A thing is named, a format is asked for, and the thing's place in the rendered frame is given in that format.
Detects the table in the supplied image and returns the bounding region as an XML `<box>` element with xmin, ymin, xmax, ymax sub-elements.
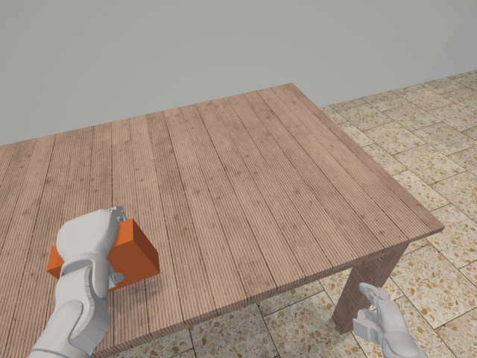
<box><xmin>0</xmin><ymin>83</ymin><xmax>446</xmax><ymax>358</ymax></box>

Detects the robot right hand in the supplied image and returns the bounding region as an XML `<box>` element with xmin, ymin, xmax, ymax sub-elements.
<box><xmin>353</xmin><ymin>283</ymin><xmax>410</xmax><ymax>348</ymax></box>

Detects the robot left forearm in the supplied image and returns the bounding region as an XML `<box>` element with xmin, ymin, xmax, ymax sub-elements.
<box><xmin>28</xmin><ymin>254</ymin><xmax>110</xmax><ymax>358</ymax></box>

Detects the sponge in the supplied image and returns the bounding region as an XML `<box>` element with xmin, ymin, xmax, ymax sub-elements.
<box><xmin>46</xmin><ymin>219</ymin><xmax>160</xmax><ymax>292</ymax></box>

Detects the robot left hand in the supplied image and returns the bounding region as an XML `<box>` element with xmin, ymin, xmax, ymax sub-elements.
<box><xmin>57</xmin><ymin>206</ymin><xmax>128</xmax><ymax>289</ymax></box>

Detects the robot right forearm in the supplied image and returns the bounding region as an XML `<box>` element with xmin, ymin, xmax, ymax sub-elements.
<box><xmin>382</xmin><ymin>330</ymin><xmax>428</xmax><ymax>358</ymax></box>

